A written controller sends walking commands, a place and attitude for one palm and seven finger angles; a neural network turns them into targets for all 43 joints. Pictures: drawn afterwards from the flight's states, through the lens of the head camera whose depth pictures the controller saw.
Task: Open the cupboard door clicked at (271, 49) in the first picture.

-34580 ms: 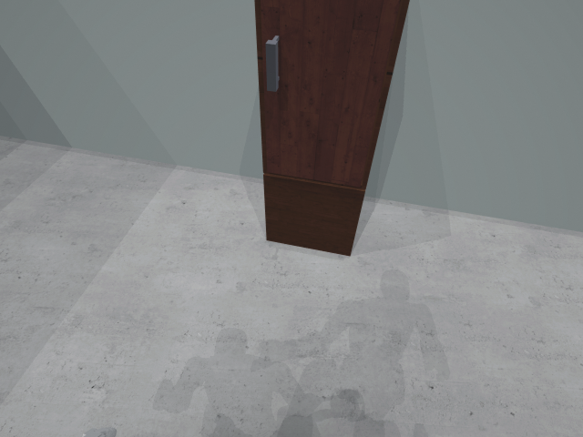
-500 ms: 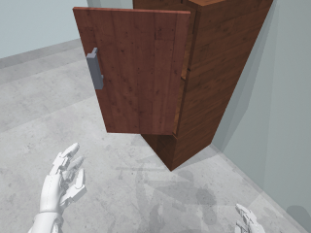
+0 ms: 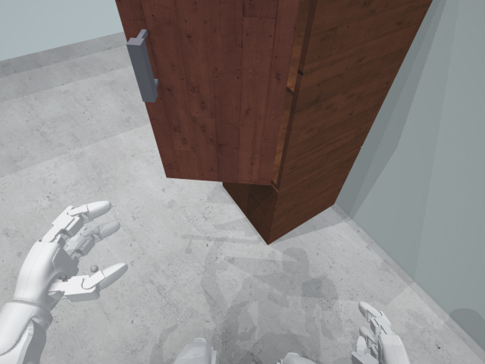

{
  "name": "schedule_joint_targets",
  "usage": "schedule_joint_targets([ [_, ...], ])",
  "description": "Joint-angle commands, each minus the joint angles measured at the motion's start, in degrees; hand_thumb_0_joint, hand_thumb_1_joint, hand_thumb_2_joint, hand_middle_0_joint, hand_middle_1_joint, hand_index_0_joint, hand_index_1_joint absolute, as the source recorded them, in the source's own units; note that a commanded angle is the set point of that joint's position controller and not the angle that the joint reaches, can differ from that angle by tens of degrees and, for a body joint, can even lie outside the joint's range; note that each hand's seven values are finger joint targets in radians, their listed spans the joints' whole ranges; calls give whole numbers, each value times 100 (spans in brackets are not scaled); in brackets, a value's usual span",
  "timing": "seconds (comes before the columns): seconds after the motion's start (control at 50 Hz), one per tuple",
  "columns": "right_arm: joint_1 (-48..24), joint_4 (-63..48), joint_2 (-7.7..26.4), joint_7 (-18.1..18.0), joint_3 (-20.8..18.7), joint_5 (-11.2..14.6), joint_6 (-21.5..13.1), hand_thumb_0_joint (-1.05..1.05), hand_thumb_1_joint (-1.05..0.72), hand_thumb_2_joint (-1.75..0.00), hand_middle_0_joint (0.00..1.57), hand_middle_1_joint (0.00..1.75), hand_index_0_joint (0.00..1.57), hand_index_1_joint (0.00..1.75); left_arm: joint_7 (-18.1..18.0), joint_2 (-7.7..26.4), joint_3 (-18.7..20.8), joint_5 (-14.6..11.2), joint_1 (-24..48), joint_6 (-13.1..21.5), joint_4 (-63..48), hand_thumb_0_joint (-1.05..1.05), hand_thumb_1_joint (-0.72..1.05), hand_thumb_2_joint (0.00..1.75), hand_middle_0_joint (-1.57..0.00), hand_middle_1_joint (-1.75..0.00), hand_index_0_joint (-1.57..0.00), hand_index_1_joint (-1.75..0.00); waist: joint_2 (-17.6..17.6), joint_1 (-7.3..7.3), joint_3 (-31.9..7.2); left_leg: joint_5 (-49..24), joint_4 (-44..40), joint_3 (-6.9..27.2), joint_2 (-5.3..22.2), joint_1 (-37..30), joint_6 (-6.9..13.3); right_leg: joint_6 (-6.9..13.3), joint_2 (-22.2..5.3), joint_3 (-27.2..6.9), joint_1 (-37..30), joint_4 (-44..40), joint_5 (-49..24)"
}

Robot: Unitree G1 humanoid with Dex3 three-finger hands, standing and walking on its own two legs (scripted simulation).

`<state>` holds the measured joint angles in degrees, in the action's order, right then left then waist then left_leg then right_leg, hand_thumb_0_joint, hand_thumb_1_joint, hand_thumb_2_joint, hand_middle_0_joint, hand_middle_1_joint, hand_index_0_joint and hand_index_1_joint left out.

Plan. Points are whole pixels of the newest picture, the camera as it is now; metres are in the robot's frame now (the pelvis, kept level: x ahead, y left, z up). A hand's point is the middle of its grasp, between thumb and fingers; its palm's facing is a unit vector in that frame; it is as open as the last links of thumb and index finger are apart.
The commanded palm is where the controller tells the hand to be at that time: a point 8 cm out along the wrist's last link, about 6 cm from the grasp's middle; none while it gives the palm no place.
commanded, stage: raise the hand with hooked fingers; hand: left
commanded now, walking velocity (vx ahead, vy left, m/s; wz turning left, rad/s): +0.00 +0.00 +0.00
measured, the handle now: (146, 66) +0.65 +0.24 +0.13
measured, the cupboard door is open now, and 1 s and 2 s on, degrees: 52 52 52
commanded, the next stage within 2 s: move the hooked fingers beside the handle in 1.36 s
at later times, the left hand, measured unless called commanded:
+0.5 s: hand (54, 224) +0.28 +0.28 +0.11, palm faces +0.00 -1.00 -0.04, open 13.4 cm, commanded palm +0.26 +0.34 +0.12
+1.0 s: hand (34, 182) +0.32 +0.31 +0.15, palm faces -0.01 -1.00 -0.02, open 14.0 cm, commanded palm +0.28 +0.35 +0.15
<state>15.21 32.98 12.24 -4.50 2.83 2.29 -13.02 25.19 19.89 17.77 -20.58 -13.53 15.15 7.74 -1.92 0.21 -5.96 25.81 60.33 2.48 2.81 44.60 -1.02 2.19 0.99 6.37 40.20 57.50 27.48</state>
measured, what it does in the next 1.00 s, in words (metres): stands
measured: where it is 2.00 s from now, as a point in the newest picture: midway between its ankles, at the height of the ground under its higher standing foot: outside the picture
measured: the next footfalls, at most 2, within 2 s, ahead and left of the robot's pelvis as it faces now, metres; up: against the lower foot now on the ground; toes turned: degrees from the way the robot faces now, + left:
none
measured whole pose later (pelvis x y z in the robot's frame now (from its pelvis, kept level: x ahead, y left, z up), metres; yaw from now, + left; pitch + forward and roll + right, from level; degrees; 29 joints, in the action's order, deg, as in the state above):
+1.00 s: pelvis +0.02 +0.03 +0.05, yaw +0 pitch +4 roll -2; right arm 17.0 32.6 16.1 -5.6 3.1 3.6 -10.6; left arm 29.8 26.4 24.5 -20.0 6.3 5.6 22.0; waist -1.5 -0.5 -3.4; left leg 19.9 42.4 -0.5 0.6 26.8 1.8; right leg -0.6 -0.7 3.6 22.5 38.7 20.2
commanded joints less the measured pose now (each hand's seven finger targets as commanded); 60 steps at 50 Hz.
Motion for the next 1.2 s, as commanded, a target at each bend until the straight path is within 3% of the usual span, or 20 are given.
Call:
schedule_joint_targets([
  [0.0, -386, -977, 931, -37, -432, -5, -439, 0, -90, -90, 20, 30, 20, 30, -127, 992, 808, -319, 273, 451, -958, 0, 1, 52, -26, -87, -26, -87, 246, -186, -976, -1186, -971, -83, -261, -604, 229, -229, -136, -926, -1090, -1508, -782],
  [0.06, -225, -910, 989, 5, -486, 9, -502, 0, -90, -90, 20, 30, 20, 30, -121, 870, 629, -229, 295, 612, -906, 0, -6, 49, -27, -92, -27, -92, 203, -61, -923, -1193, -1155, -127, -277, -886, 254, -232, -81, -745, -901, -1515, -885],
  [0.1, -209, -893, 1063, 7, -495, 17, -518, 0, -90, -90, 20, 30, 20, 30, -87, 965, 647, -217, 445, 638, -808, 0, -10, 47, -27, -94, -27, -94, 144, -75, -783, -1174, -1272, -102, -277, -1003, 255, -164, -16, -642, -851, -1509, -803],
  [0.14, -140, -891, 1084, -1, -510, 25, -540, 0, -90, -90, 20, 30, 20, 30, -86, 1069, 716, -193, 538, 671, -966, 0, -15, 45, -27, -98, -27, -98, -14, -86, -1010, -1239, -1405, -107, -276, -1255, 263, -153, -7, -527, -913, -1469, -967],
  [0.2, -123, -878, 1117, -16, -506, 26, -544, 0, -90, -90, 20, 30, 20, 30, -139, 1191, 792, -198, 806, 676, -1128, 0, -22, 42, -28, -102, -28, -102, -140, -91, -1008, -1402, -1546, -70, -266, -1536, 255, -109, 66, -383, -966, -1420, -1215],
  [0.22, -137, -887, 1106, -18, -497, 33, -540, 0, -90, -90, 20, 30, 20, 30, -154, 1175, 744, -165, 904, 670, -1245, 0, -24, 41, -28, -103, -28, -103, -342, -84, -1079, -1426, -1610, -67, -260, -1666, 247, -105, 53, -347, -957, -1424, -1261],
  [0.44, -181, -930, 1113, -48, -402, 79, -324, 0, -90, -90, 20, 30, 20, 30, -53, 1267, 723, -93, 1642, 36, -949, 0, -50, 30, -30, -120, -30, -120, -518, -58, -941, -1843, -2068, 99, -184, -2333, 136, -67, 120, -138, -1165, -1658, -1649],
  [0.5, -206, -942, 1129, -79, -357, 72, -256, 0, -90, -90, 20, 30, 20, 30, -15, 1411, 789, -46, 1960, -176, -718, 0, -50, 30, -30, -120, -30, -120, -392, -61, -761, -1778, -2185, 164, -176, -2364, 120, -45, 159, -115, -1205, -1747, -1602],
  [0.52, -253, -957, 1114, -80, -340, 79, -240, 0, -90, -90, 20, 30, 20, 30, 5, 1419, 777, -44, 2136, -201, -757, 0, -50, 30, -30, -120, -30, -120, -520, -63, -804, -1799, -2228, 160, -178, -2440, 107, -41, 139, -115, -1236, -1775, -1611],
  [0.58, -259, -937, 1112, -122, -325, 78, -204, 0, -90, -90, 20, 30, 20, 30, 44, 1534, 884, -49, 2380, -289, -598, 0, -50, 30, -30, -120, -30, -120, -344, -51, -871, -1766, -2308, 176, -178, -2548, 115, -54, 124, -121, -1316, -1886, -1611],
  [0.62, -291, -939, 1113, -131, -285, 73, -182, 0, -90, -90, 20, 30, 20, 30, 121, 1653, 917, -48, 2664, -342, -525, 0, -50, 30, -30, -120, -30, -120, -535, -68, -838, -1776, -2363, 172, -186, -2618, 101, -24, 132, -141, -1379, -1941, -1619],
  [0.68, -298, -922, 1118, -164, -277, 85, -163, 0, -90, -90, 20, 30, 20, 30, 174, 1758, 975, -32, 2895, -400, -346, 0, -50, 30, -30, -120, -30, -120, -421, -59, -868, -1672, -2456, 197, -180, -2687, 115, -34, 116, -140, -1432, -2037, -1549],
  [0.72, -329, -935, 1124, -168, -263, 92, -153, 0, -90, -90, 20, 30, 20, 30, 246, 1892, 1045, -54, 3060, -420, -327, 0, -50, 30, -30, -120, -30, -120, -557, -95, -915, -1763, -2479, 170, -201, -2766, 115, -5, 128, -169, -1580, -2103, -1627],
  [0.82, -301, -885, 1152, -184, -251, 102, -131, 0, -90, -90, 20, 30, 20, 30, 354, 2127, 1201, -95, 3386, -523, -24, 0, -50, 30, -30, -120, -30, -120, -520, -97, -878, -1804, -2572, 148, -218, -2824, 128, -4, 128, -181, -1704, -2249, -1702],
  [0.84, -259, -863, 1163, -199, -261, 112, -116, 0, -90, -90, 20, 30, 20, 30, 385, 2113, 1215, -105, 3347, -580, 225, 0, -50, 30, -30, -120, -30, -120, -284, -75, -798, -1775, -2581, 132, -216, -2775, 154, -17, 129, -181, -1693, -2293, -1710],
  [0.9, -261, -904, 1163, -174, -271, 130, -107, 0, -90, -90, 20, 30, 20, 30, 486, 1870, 1015, -138, 3204, -635, 417, 0, -50, 30, -30, -120, -30, -120, -279, -120, -665, -1671, -2592, 87, -257, -2666, 174, 3, 124, -211, -1740, -2339, -1645],
  [0.98, -233, -949, 1186, -137, -314, 119, -101, 0, -90, -90, 20, 30, 20, 30, 452, 2018, 1114, -83, 3146, -592, 317, 0, -50, 30, -30, -120, -30, -120, -218, -130, -781, -1608, -2593, 47, -262, -2656, 204, -30, 101, -237, -1710, -2341, -1610],
  [1.06, -214, -942, 1166, -143, -327, 102, -118, 0, -90, -90, 20, 30, 20, 30, 354, 2117, 1276, -116, 3205, -423, 127, 0, -50, 30, -30, -120, -30, -120, -256, -126, -878, -1658, -2533, -33, -274, -2681, 224, -45, 105, -298, -1780, -2346, -1693],
  [1.1, -214, -931, 1151, -148, -309, 79, -136, 0, -90, -90, 20, 30, 20, 30, 291, 2202, 1303, -95, 3347, -336, -89, 0, -50, 30, -30, -120, -30, -120, -442, -144, -921, -1754, -2507, -43, -287, -2710, 222, -25, 113, -332, -1876, -2323, -1781],
  [1.18, -203, -882, 1131, -170, -321, 102, -152, 0, -90, -90, 20, 30, 20, 30, 282, 2087, 1231, -62, 3203, -338, 37, 0, -50, 30, -30, -120, -30, -120, -449, -95, -897, -1766, -2497, -84, -286, -2710, 241, -65, 84, -353, -1855, -2365, -1877],
])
